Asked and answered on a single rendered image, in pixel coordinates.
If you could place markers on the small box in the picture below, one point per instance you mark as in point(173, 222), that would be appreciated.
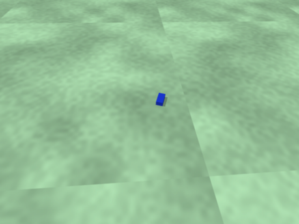
point(160, 99)

